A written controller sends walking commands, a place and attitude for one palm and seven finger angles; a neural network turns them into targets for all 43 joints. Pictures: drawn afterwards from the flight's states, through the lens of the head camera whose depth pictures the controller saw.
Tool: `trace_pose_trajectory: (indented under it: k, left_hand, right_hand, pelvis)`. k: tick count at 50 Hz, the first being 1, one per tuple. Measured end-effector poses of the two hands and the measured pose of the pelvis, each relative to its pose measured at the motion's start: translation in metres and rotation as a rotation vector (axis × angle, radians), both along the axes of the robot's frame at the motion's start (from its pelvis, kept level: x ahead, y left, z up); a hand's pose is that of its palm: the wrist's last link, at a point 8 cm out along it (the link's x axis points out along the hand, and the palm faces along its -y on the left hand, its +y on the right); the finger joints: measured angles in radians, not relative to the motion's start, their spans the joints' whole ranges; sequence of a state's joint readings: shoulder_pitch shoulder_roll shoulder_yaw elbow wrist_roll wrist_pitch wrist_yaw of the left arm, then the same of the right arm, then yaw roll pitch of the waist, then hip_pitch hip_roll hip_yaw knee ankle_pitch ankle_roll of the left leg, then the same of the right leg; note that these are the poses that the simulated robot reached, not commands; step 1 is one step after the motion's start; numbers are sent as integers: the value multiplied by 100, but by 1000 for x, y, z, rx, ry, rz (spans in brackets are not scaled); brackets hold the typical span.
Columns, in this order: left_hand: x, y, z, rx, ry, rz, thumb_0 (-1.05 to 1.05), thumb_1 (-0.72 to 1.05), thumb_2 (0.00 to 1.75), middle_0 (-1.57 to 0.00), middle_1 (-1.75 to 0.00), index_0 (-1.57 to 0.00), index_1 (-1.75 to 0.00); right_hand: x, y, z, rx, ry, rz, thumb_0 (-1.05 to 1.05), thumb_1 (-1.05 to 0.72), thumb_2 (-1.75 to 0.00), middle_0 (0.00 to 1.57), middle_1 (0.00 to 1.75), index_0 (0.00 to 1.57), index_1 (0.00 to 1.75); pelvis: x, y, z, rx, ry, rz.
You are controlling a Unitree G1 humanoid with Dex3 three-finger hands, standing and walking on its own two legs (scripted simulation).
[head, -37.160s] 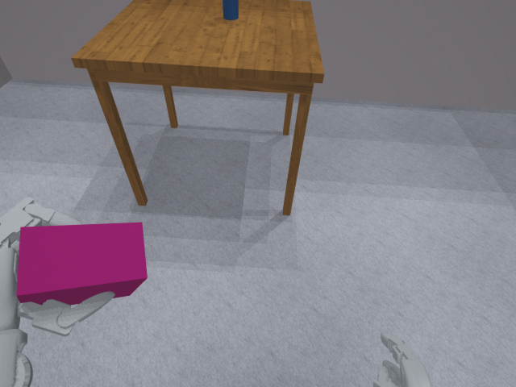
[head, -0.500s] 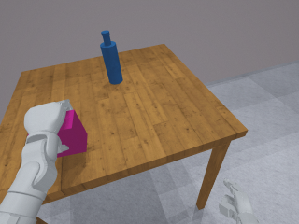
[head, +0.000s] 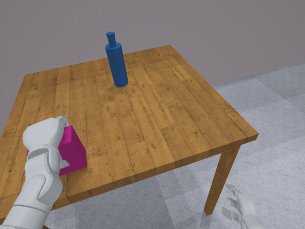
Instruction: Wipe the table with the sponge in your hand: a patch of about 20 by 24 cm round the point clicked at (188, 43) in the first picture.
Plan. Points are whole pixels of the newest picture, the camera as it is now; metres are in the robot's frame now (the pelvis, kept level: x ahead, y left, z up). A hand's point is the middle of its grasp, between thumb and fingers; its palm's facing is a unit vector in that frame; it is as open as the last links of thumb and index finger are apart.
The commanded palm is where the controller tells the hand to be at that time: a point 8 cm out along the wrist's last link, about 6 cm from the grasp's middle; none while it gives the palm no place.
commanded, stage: wipe forward along the first lane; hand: left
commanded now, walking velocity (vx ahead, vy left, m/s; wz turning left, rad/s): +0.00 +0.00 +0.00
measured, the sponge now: (62, 156) +0.26 +0.31 +0.05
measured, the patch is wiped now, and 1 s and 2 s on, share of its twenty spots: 0.05 0.40 0.55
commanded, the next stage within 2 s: slide across to the middle lane in 1.52 s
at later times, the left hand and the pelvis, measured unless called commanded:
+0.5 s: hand (69, 130) +0.33 +0.31 +0.09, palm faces -0.01 -0.04 -1.00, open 10.4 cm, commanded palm +0.30 +0.30 +0.14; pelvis +0.01 +0.00 +0.00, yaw +0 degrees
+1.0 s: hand (72, 117) +0.38 +0.33 +0.09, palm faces -0.08 +0.00 -1.00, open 10.4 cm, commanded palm +0.36 +0.32 +0.13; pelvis +0.02 +0.00 +0.00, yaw +0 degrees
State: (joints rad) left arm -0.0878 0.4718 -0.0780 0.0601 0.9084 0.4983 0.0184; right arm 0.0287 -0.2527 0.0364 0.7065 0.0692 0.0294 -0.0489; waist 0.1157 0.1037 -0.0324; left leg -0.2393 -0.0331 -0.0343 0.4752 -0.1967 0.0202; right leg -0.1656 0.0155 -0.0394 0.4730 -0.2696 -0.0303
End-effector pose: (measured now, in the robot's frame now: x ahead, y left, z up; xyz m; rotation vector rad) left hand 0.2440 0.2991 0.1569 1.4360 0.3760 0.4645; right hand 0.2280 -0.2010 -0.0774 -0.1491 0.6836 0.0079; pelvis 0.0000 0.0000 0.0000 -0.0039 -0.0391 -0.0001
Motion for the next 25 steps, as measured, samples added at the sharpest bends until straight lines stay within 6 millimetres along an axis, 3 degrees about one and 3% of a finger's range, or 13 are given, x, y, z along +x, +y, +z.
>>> trace_pose_trajectory:
  k: [4,13,25]
  left_hand:
    - [5,-2,-13,4,97,-22,-1,-54,104,-70,-131,-74,-132]
    - [41,-15,-7,25,69,-162,-1,-54,104,-69,-131,-74,-132]
    - [66,0,-9,40,84,-71,0,-54,104,-69,-131,-73,-132]
  right_hand:
    - [1,-2,0,-20,-5,-5,1,-90,-90,20,30,20,30]
    - [-16,-12,-7,-43,33,-45,1,-90,-90,20,30,20,30]
    - [-51,-42,-29,-56,177,-127,1,-90,-90,20,30,20,30]
  pelvis:
    - [-1,0,-1,-2,2,13]
    - [0,-2,-1,-3,16,12]
    - [10,-4,0,-2,55,-5]
